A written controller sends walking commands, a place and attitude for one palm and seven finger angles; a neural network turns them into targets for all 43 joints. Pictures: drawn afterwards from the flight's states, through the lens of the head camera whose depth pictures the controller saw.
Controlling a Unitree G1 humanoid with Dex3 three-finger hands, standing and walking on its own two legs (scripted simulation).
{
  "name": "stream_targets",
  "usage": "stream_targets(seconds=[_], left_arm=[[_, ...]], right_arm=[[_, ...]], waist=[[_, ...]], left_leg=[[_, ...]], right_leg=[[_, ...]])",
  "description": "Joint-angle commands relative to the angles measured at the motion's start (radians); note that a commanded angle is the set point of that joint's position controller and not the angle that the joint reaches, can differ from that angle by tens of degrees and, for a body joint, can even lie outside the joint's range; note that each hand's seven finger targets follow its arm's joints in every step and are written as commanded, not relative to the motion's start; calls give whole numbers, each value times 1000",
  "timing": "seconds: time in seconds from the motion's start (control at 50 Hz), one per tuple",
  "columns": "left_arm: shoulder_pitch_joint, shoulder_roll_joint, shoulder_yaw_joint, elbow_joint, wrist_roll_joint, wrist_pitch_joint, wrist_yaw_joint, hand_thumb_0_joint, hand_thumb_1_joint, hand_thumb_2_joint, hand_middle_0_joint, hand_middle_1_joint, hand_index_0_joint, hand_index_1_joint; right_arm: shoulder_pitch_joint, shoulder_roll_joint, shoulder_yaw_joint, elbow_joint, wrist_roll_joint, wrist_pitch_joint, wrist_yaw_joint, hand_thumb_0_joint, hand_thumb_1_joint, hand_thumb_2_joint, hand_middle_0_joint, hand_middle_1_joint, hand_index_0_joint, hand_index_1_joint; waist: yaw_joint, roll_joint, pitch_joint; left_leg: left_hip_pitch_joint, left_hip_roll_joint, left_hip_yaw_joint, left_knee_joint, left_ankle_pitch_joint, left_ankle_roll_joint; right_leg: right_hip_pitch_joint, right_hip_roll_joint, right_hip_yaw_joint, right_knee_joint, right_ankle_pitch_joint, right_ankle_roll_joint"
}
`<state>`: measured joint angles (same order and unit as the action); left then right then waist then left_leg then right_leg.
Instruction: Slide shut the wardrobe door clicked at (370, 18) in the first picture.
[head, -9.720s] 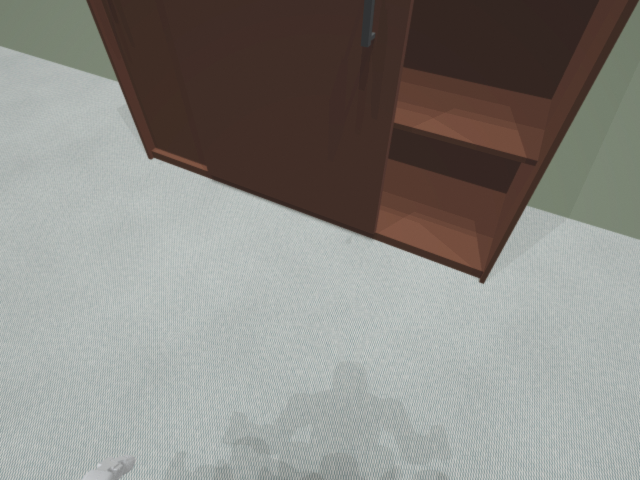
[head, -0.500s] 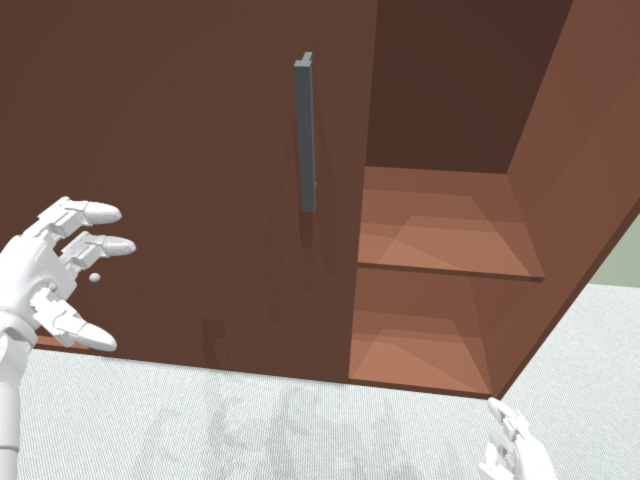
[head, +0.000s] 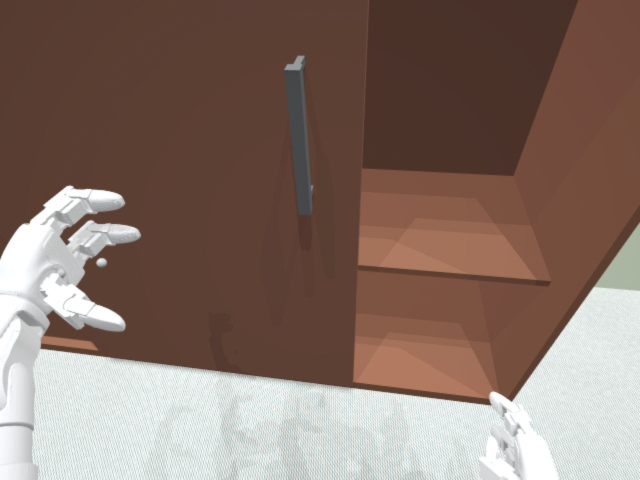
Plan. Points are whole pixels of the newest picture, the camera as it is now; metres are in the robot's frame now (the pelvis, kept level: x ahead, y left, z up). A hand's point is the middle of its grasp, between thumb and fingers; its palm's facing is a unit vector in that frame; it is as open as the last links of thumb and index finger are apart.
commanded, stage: move the hooked fingers beside the handle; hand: left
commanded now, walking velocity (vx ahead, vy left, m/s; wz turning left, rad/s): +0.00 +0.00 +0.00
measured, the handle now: (303, 142) +0.56 +0.08 +0.17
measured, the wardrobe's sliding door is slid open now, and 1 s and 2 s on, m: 0.45 0.45 0.45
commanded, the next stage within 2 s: none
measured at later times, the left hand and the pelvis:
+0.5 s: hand (173, 229) +0.36 +0.22 +0.16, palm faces -0.03 -1.00 -0.04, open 14.0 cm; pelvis +0.01 +0.01 +0.00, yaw -1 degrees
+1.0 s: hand (228, 191) +0.42 +0.16 +0.17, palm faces -0.07 -1.00 -0.01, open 14.0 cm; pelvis +0.01 +0.01 +0.00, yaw -2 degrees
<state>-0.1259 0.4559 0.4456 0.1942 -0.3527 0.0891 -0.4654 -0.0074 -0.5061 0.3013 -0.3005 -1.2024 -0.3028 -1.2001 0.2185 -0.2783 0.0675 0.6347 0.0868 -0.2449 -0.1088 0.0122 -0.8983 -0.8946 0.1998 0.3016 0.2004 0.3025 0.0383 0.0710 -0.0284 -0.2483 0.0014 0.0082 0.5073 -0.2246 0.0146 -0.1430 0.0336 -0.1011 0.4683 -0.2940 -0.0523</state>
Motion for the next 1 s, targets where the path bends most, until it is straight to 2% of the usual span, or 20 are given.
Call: stream_targets(seconds=[0.0, 0.02, 0.1, 0.14, 0.2, 0.24, 0.28, 0.3, 0.34, 0.44, 0.46, 0.48, 0.54, 0.58, 0.6, 0.62, 0.66, 0.74, 0.82, 0.98], left_arm=[[-363, 246, 25, -154, -3, -38, 12, 0, -500, 300, -300, -1200, -300, -1200], [-397, 254, 25, -155, 2, -41, 19, 0, -500, 300, -300, -1200, -300, -1200], [-494, 284, 50, -170, 13, -76, 55, 0, -500, 300, -300, -1200, -300, -1200], [-515, 260, 37, -190, 18, -96, 71, 0, -500, 300, -300, -1200, -300, -1200], [-465, 270, 62, -124, 24, -89, 88, 0, -500, 300, -300, -1200, -300, -1200], [-454, 218, 17, -93, 29, -67, 90, 0, -500, 300, -300, -1200, -300, -1200], [-437, 206, 4, -36, 30, -36, 91, 0, -500, 300, -300, -1200, -300, -1200], [-431, 224, 17, -19, 34, -25, 94, 0, -500, 300, -300, -1200, -300, -1200], [-458, 208, -3, -58, 40, -16, 101, 0, -500, 300, -300, -1200, -300, -1200], [-637, 169, -62, -152, 54, -66, 144, 0, -500, 300, -300, -1200, -300, -1200], [-678, 139, -102, -176, 58, -82, 154, 0, -500, 300, -300, -1200, -300, -1200], [-678, 174, -60, -173, 61, -95, 170, 0, -500, 300, -300, -1200, -300, -1200], [-704, 140, -89, -112, 72, -101, 194, 0, -500, 300, -300, -1200, -300, -1200], [-665, 156, -70, -10, 79, -77, 204, 0, -500, 300, -300, -1200, -300, -1200], [-656, 174, -57, 31, 85, -63, 208, 0, -500, 300, -300, -1200, -300, -1200], [-684, 156, -80, 49, 88, -53, 209, 0, -500, 300, -300, -1200, -300, -1200], [-682, 169, -77, 79, 101, -42, 213, 0, -500, 300, -300, -1200, -300, -1200], [-772, 125, -114, 26, 104, -68, 221, 0, -500, 300, -300, -1200, -300, -1200], [-864, 78, -160, 32, 104, -115, 238, 0, -500, 300, -300, -1200, -300, -1200], [-892, 74, -153, 229, 138, -94, 302, 0, -500, 300, -300, -1200, -300, -1200]], right_arm=[[-114, -113, -48, -150, 3, -53, -7, 0, -900, -900, 200, 300, 200, 300], [-114, -113, -49, -148, 5, -49, -10, 0, -900, -900, 200, 300, 200, 300], [-122, -104, -46, -148, -1, -48, -10, 0, -900, -900, 200, 300, 200, 300], [-125, -96, -44, -151, -3, -50, -9, 0, -900, -900, 200, 300, 200, 300], [-112, -100, -47, -143, -6, -42, -3, 0, -900, -900, 200, 300, 200, 300], [-111, -101, -47, -146, -2, -33, 2, 0, -900, -900, 200, 300, 200, 300], [-103, -109, -52, -146, 2, -23, 7, 0, -900, -900, 200, 300, 200, 300], [-97, -114, -55, -145, 2, -16, 7, 0, -900, -900, 200, 300, 200, 300], [-101, -111, -58, -156, 4, -7, 8, 0, -900, -900, 200, 300, 200, 300], [-89, -101, -57, -151, -2, -2, 5, 0, -900, -900, 200, 300, 200, 300], [-87, -99, -55, -143, -4, -1, 4, 0, -900, -900, 200, 300, 200, 300], [-79, -102, -60, -138, -7, -3, 4, 0, -900, -900, 200, 300, 200, 300], [-68, -104, -59, -116, -11, 3, 2, 0, -900, -900, 200, 300, 200, 300], [-56, -111, -62, -101, -10, 17, 3, 0, -900, -900, 200, 300, 200, 300], [-51, -114, -61, -96, -9, 27, 3, 0, -900, -900, 200, 300, 200, 300], [-52, -114, -60, -96, -8, 33, 4, 0, -900, -900, 200, 300, 200, 300], [-44, -117, -63, -100, -8, 46, 9, 0, -900, -900, 200, 300, 200, 300], [-40, -107, -66, -119, -11, 55, 16, 0, -900, -900, 200, 300, 200, 300], [-13, -109, -72, -95, -16, 57, 18, 0, -900, -900, 200, 300, 200, 300], [18, -116, -77, -60, -18, 91, 27, 0, -900, -900, 200, 300, 200, 300]], waist=[[-28, -26, -115], [-34, -41, -129], [-25, -13, -198], [-22, 19, -247], [-8, -10, -243], [-12, -5, -222], [-15, -71, -174], [-11, -71, -173], [-15, -43, -194], [-46, -2, -239], [-55, 6, -230], [-49, 5, -260], [-59, -18, -259], [-52, -64, -232], [-47, -53, -220], [-54, -64, -208], [-43, -60, -225], [-54, -8, -288], [-80, -27, -299], [-70, -73, -232]], left_leg=[[131, -13, -49, -46, 94, 36], [134, -13, -48, -44, 91, 38], [154, -15, -49, -46, 103, 36], [188, -16, -45, -45, 137, 36], [163, -15, -36, -41, 175, 36], [156, -15, -30, -41, 192, 33], [121, -11, -27, -41, 176, 35], [111, -10, -27, -43, 177, 34], [133, -12, -23, -40, 188, 35], [200, -6, -40, -41, 189, 34], [209, -3, -38, -40, 193, 36], [217, -4, -47, -43, 190, 33], [222, -2, -44, -47, 197, 33], [182, -1, -40, -50, 186, 34], [166, -2, -37, -53, 183, 31], [158, -4, -33, -52, 181, 33], [149, -4, -33, -48, 200, 32], [204, -2, -36, -35, 282, 29], [246, 9, -52, -30, 306, 27], [166, 4, -39, -45, 239, 28]], right_leg=[[-126, -33, 91, -99, 185, 48], [-123, -35, 94, -100, 177, 51], [-86, -36, 93, -90, 178, 44], [-67, -36, 85, -77, 218, 39], [-43, -38, 86, -66, 286, 40], [-56, -39, 79, -59, 317, 41], [-78, -37, 80, -66, 315, 47], [-74, -38, 80, -64, 313, 47], [-81, -38, 80, -61, 316, 45], [-108, -26, 73, -61, 264, 35], [-112, -27, 73, -65, 258, 34], [-104, -24, 73, -63, 250, 32], [-106, -25, 73, -61, 261, 34], [-98, -27, 76, -66, 266, 36], [-97, -29, 76, -66, 267, 35], [-100, -31, 78, -69, 275, 37], [-77, -33, 77, -62, 290, 32], [-73, -29, 73, -45, 353, 27], [-107, -21, 67, -44, 338, 27], [-116, -24, 71, -56, 297, 28]])
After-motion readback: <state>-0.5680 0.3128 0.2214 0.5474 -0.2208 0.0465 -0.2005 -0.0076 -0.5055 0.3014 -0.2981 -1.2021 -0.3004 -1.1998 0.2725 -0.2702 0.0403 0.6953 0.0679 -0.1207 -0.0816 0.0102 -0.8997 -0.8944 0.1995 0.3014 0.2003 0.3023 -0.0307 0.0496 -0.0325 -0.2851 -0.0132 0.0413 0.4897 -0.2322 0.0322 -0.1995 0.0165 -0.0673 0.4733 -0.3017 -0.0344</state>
